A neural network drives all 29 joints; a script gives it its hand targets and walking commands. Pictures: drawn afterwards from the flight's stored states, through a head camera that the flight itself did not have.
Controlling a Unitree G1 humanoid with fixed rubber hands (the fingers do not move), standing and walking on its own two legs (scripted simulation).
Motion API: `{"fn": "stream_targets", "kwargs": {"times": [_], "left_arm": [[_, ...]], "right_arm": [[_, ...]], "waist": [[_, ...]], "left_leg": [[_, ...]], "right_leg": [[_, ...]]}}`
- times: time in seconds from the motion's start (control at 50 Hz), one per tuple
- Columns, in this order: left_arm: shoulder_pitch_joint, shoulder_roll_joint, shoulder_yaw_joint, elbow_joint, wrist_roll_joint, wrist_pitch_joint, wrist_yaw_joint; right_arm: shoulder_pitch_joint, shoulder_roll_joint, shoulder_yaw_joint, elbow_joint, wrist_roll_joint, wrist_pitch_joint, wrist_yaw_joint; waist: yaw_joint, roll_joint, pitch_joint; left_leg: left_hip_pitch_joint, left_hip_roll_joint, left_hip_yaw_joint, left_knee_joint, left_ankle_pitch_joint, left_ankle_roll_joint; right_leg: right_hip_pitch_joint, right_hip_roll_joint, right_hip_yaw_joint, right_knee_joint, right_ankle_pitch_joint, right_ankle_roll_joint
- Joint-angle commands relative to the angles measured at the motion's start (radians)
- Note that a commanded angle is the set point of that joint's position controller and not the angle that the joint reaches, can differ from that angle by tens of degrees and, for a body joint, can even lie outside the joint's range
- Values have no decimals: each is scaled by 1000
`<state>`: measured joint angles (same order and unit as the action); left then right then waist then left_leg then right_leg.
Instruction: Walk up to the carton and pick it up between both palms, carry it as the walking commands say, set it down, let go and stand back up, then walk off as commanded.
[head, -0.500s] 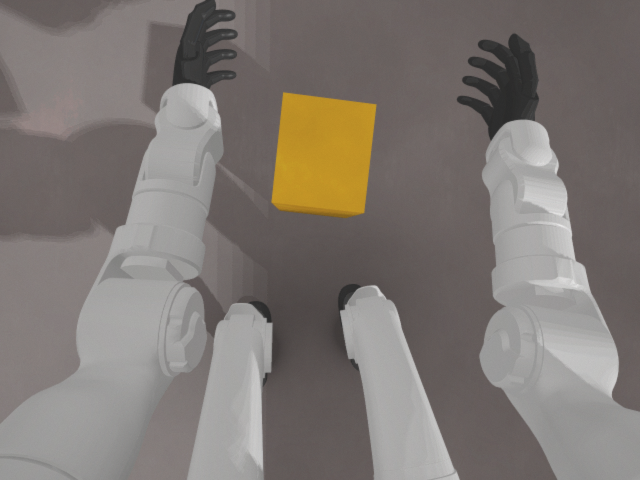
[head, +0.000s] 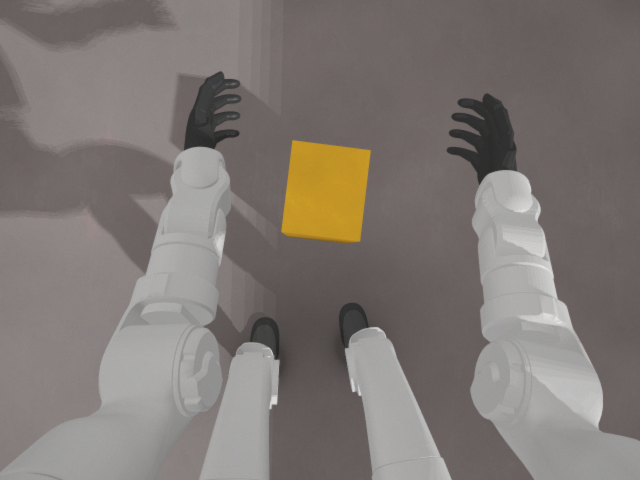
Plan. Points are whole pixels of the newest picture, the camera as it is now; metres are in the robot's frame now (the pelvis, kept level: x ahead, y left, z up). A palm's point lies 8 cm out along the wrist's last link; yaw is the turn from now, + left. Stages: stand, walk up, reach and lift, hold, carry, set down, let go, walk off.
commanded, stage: let go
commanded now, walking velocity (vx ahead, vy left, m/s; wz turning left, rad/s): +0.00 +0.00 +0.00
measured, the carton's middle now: (323, 199) +0.46 -0.06 -0.55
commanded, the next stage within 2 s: stand in 1.20 s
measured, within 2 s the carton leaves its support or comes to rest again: neither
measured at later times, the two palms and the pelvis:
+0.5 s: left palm (74, 312) +0.31 +0.19 -0.01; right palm (581, 327) +0.26 -0.24 +0.00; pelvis +0.05 +0.00 +0.08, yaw -2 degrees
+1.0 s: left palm out of the picture +0.24 +0.24 +0.03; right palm (581, 379) +0.23 -0.22 +0.03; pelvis +0.07 +0.02 +0.09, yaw -2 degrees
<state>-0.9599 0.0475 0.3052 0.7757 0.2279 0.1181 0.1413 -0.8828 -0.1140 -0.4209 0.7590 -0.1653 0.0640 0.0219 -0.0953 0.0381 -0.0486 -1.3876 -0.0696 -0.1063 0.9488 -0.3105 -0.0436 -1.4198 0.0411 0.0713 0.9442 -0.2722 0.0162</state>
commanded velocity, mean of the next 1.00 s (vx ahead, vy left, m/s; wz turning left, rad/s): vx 0.00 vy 0.00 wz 0.00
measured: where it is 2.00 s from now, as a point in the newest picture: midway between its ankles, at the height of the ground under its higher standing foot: (311, 363)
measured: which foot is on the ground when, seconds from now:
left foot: down 0.00-1.00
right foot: down 0.00-1.00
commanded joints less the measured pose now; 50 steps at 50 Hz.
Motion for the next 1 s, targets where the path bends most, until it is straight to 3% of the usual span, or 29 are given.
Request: {"fn": "stream_targets", "kwargs": {"times": [0.0, 0.08, 0.14, 0.28, 0.34, 0.42, 0.58, 0.72, 0.98], "left_arm": [[15, 4, -24, -188, 9, -18, 23], [183, -5, -86, -378, -22, -13, 34], [324, 9, -123, -454, -57, -10, 9], [586, 68, -144, -384, -103, -53, -61], [680, 101, -150, -344, -120, -78, -86], [825, 131, -174, -333, -145, -107, -113], [1045, 199, -229, -401, -195, -131, -154], [1133, 229, -269, -431, -227, -91, -182], [1156, 249, -248, -438, -208, -14, -206]], "right_arm": [[5, -107, 35, -163, -10, -14, 20], [192, -134, 110, -281, 13, -2, 50], [346, -146, 158, -342, 49, 2, 66], [585, -159, 239, -339, 113, -33, 92], [695, -147, 273, -319, 132, -52, 89], [842, -152, 295, -341, 149, -76, 73], [1036, -174, 312, -415, 167, -78, 55], [1094, -178, 341, -423, 161, -32, 54], [1079, -196, 365, -450, 143, 72, 33]], "waist": [[-31, 1, -1029], [-26, -9, -1072], [-19, -38, -990], [23, -81, -586], [42, -80, -436], [63, -70, -337], [76, -27, -180], [93, 20, -12], [92, -45, 123]], "left_leg": [[553, -57, 120, -64, 438, -23], [618, -57, 119, -111, 500, -21], [593, -56, 125, -164, 436, -21], [633, -22, 117, -308, 182, 4], [718, -8, 109, -356, 132, 13], [861, 7, 108, -415, 160, 14], [1125, 28, 97, -548, 278, 14], [1194, 46, 94, -632, 269, 3], [1250, 32, 97, -603, 237, 28]], "right_leg": [[714, 45, -128, -44, 587, 34], [875, 37, -101, -74, 697, 15], [1010, 18, -65, -119, 722, 9], [1103, -25, -28, -280, 441, 16], [1105, -26, -31, -336, 329, 15], [1141, -15, -41, -392, 302, 12], [1264, 12, -66, -502, 321, 3], [1357, 28, -78, -563, 256, -2], [1400, 23, -84, -552, 197, 12]]}}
